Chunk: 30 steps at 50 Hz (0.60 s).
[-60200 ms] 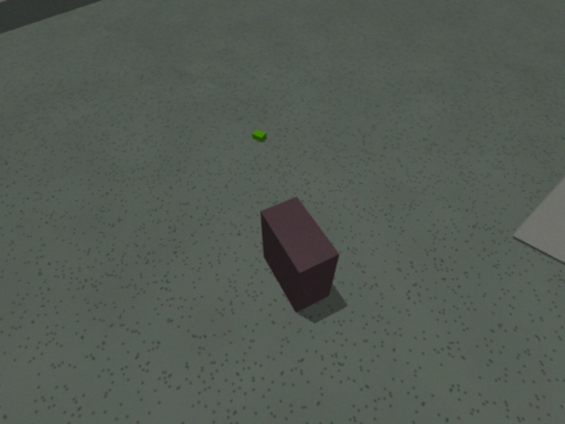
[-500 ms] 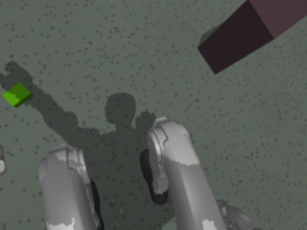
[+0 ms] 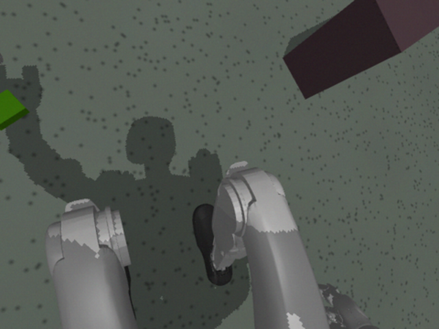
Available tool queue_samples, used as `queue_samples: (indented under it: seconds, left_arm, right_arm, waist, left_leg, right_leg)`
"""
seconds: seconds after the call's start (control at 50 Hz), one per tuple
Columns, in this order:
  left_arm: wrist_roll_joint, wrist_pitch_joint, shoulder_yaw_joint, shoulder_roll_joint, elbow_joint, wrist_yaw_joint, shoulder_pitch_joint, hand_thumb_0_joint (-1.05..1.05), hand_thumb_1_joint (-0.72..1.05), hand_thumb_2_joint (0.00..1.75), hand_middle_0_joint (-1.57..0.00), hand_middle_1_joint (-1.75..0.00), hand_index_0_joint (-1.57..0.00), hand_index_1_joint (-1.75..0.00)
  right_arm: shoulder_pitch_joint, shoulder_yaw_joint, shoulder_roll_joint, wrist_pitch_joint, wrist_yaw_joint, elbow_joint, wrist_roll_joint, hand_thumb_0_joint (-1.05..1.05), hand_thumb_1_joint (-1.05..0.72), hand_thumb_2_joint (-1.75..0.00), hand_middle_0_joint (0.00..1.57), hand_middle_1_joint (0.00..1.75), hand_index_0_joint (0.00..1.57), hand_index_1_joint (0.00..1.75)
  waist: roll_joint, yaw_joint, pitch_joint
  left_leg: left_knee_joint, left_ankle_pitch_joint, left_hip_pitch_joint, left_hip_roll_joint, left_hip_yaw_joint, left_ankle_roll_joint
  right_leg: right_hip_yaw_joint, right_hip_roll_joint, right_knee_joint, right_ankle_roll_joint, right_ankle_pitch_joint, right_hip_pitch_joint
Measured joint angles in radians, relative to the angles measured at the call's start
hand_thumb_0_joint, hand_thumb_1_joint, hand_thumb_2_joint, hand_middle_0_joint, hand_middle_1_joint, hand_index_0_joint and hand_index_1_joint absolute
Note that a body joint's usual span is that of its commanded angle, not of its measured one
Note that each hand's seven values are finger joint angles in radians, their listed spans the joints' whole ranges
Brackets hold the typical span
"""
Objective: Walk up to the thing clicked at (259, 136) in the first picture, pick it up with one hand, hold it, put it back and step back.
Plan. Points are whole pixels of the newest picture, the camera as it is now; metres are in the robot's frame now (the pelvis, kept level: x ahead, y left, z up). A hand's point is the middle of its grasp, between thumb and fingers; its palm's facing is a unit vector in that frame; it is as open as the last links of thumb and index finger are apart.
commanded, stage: go down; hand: left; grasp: from above
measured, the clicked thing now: (4, 110) +0.51 +0.30 -0.32
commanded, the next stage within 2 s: home in 0.30 s
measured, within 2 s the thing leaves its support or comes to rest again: neither
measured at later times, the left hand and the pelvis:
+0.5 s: hand out of the picture +0.42 +0.30 -0.04, palm faces -0.37 -0.38 -0.85, open 12.3 cm; pelvis +0.01 +0.00 +0.09, yaw +5 degrees
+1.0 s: hand out of the picture +0.29 +0.23 +0.16, palm faces +0.00 -0.90 -0.44, open 7.6 cm; pelvis +0.04 -0.01 +0.27, yaw +9 degrees
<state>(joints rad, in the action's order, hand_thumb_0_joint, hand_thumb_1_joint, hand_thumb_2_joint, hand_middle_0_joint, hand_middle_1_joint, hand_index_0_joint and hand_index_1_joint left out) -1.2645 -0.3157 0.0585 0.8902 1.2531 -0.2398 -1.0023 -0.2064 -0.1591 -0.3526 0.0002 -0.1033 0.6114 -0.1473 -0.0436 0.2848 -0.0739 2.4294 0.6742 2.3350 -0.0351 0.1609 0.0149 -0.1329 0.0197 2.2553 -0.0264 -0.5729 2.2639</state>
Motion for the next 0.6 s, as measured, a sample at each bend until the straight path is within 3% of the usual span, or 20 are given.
queue_samples:
  seconds: [0.08,0.14,0.24,0.38,0.54,0.6]
  left_arm:
    - [0.01,0.053,0.005,-0.022,0.009,-0.042,0.0,0.0,-0.32,0.92,-0.22,-0.82,-0.21,-0.83]
    - [0.05,0.106,-0.003,-0.049,-0.013,-0.034,0.02,0.0,-0.31,0.91,-0.22,-0.79,-0.21,-0.8]
    - [0.16,0.175,-0.018,-0.121,-0.077,0.029,0.086,0.0,-0.29,0.91,-0.23,-0.75,-0.22,-0.77]
    - [0.319,0.217,-0.026,-0.229,-0.205,0.118,0.209,0.0,-0.23,0.9,-0.26,-0.72,-0.25,-0.74]
    - [0.48,0.269,-0.023,-0.325,-0.335,0.139,0.342,0.0,-0.17,0.9,-0.28,-0.71,-0.27,-0.71]
    - [0.558,0.309,-0.024,-0.364,-0.41,0.146,0.407,0.0,-0.11,0.94,-0.27,-0.67,-0.26,-0.67]
  right_arm:
    - [-0.005,0.021,0.024,0.011,-0.013,0.003,0.009,0.0,-0.89,-0.9,0.21,0.3,0.2,0.3]
    - [-0.007,0.039,0.046,0.015,-0.022,0.004,0.024,0.0,-0.89,-0.89,0.21,0.3,0.2,0.3]
    - [-0.009,0.066,0.072,0.008,-0.03,0.007,0.058,0.0,-0.89,-0.89,0.21,0.3,0.2,0.3]
    - [-0.015,0.104,0.069,-0.011,-0.021,0.006,0.1,0.0,-0.89,-0.89,0.21,0.3,0.2,0.3]
    - [0.006,0.149,0.056,-0.015,0.003,0.008,0.133,0.0,-0.89,-0.89,0.21,0.3,0.2,0.3]
    - [0.019,0.165,0.059,-0.013,0.019,0.003,0.145,0.0,-0.9,-0.89,0.21,0.3,0.2,0.3]
  waist:
    - [0.011,0.0,0.04]
    - [0.025,-0.008,0.076]
    - [0.059,-0.035,0.136]
    - [0.09,-0.095,0.205]
    - [0.098,-0.156,0.249]
    - [0.1,-0.173,0.26]
  left_leg:
    - [-0.01,0.006,0.008,0.0,-0.012,0.005]
    - [-0.033,0.013,-0.002,0.004,-0.025,0.01]
    - [-0.102,0.024,-0.056,0.008,-0.047,0.013]
    - [-0.213,0.025,-0.159,0.009,-0.072,0.014]
    - [-0.34,0.012,-0.292,0.011,-0.088,0.006]
    - [-0.394,0.006,-0.354,0.012,-0.09,0.002]
  right_leg:
    - [0.01,0.002,-0.003,-0.004,-0.009,0.011]
    - [0.022,0.001,-0.02,-0.01,-0.016,0.007]
    - [0.041,0.003,-0.073,-0.01,-0.032,-0.036]
    - [0.062,0.007,-0.161,-0.007,-0.041,-0.125]
    - [0.077,0.008,-0.266,-0.002,-0.034,-0.243]
    - [0.078,0.008,-0.314,0.002,-0.031,-0.302]
